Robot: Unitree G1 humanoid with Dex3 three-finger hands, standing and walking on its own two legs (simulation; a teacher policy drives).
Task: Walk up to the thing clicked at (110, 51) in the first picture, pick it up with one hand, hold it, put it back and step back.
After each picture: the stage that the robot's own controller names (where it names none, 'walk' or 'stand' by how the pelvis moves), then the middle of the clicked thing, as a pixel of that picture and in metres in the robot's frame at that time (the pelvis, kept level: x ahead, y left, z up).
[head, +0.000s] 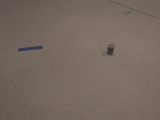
stand; (110, 49) +1.23 -0.32 -0.72
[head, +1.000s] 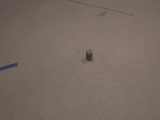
walk; (89, 55) +1.14 +0.04 -0.70
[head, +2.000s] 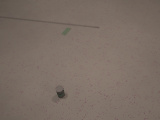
walk; (60, 91) +0.70 +0.26 -0.71
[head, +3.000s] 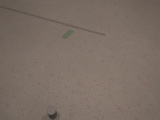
walk; (52, 112) +0.44 +0.22 -0.69
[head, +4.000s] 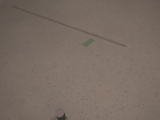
stand; (60, 115) +0.48 +0.22 -0.70
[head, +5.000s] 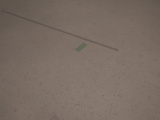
stand; out of the picture +0.44 +0.23 -0.72
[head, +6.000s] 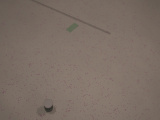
walk; (48, 105) +0.44 +0.18 -0.69
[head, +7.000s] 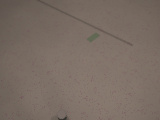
stand; (62, 116) +0.40 +0.13 -0.70
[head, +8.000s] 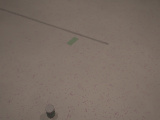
stand; (50, 111) +0.53 +0.23 -0.71
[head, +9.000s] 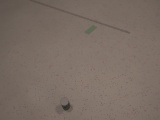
stand; (65, 103) +0.49 +0.20 -0.69
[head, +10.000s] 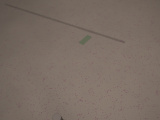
walk; (58, 119) +0.41 +0.25 -0.70
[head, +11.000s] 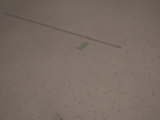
stand; out of the picture +0.45 +0.25 -0.70
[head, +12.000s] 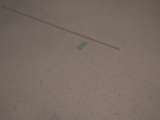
stand; out of the picture +0.43 +0.21 -0.72
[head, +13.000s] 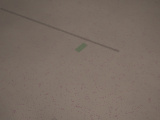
stand; out of the picture +0.42 +0.21 -0.72
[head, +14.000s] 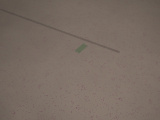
stand; out of the picture +0.40 +0.22 -0.73
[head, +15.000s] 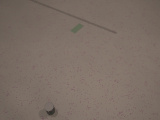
go down; (50, 108) +0.43 +0.22 -0.68
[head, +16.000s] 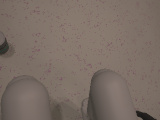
go down; out of the picture +0.48 +0.27 -0.28
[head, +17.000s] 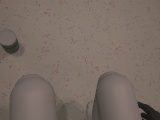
close in; (9, 42) +0.48 +0.27 -0.28
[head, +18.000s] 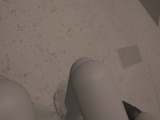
close in; out of the picture +0.46 +0.31 -0.22
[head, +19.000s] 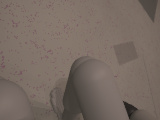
close; out of the picture +0.45 +0.31 -0.23
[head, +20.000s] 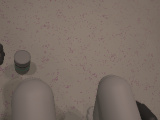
lift; (22, 62) +0.43 +0.23 -0.28
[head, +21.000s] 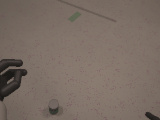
lift; (53, 107) +0.40 +0.17 -0.59
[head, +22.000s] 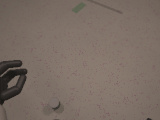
hold; (54, 103) +0.38 +0.18 -0.58
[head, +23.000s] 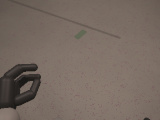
stand; out of the picture +0.36 +0.17 -0.64
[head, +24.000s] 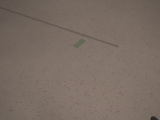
stand; out of the picture +0.37 +0.17 -0.66
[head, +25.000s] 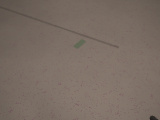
stand; out of the picture +0.36 +0.16 -0.66
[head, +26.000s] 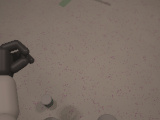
crouch; (47, 101) +0.38 +0.18 -0.57
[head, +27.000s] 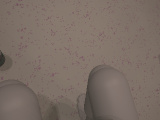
lower; out of the picture +0.43 +0.24 -0.26
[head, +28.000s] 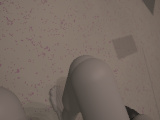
lower; out of the picture +0.41 +0.27 -0.23
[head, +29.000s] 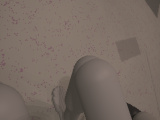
lower; out of the picture +0.41 +0.27 -0.23
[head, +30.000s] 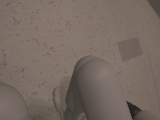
lower; out of the picture +0.41 +0.27 -0.23
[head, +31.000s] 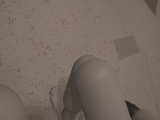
lower; out of the picture +0.41 +0.27 -0.23
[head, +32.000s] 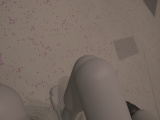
open; out of the picture +0.40 +0.26 -0.23
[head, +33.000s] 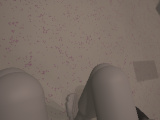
stand; out of the picture +0.33 +0.22 -0.27
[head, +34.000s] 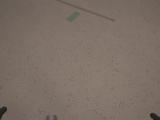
stand; out of the picture +0.29 +0.18 -0.62
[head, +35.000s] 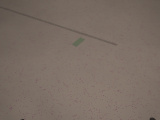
stand; out of the picture +0.28 +0.18 -0.69
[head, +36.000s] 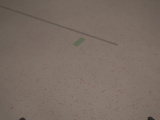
stand; out of the picture +0.28 +0.18 -0.69
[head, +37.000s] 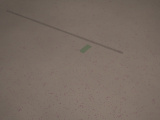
stand; out of the picture +0.29 +0.17 -0.74
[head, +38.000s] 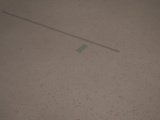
stand; out of the picture +0.28 +0.20 -0.75
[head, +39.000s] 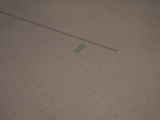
stand; out of the picture +0.26 +0.22 -0.75
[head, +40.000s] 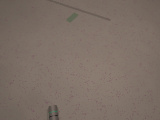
walk; (53, 114) +0.36 +0.20 -0.73
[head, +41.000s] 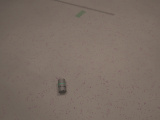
walk; (62, 85) +0.68 +0.25 -0.72
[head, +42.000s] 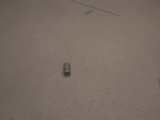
stand; (67, 69) +0.93 +0.18 -0.73
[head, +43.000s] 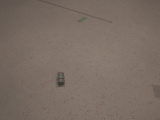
stand; (60, 78) +0.87 +0.22 -0.75
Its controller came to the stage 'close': yes
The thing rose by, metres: 0.01
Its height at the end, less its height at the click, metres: -0.02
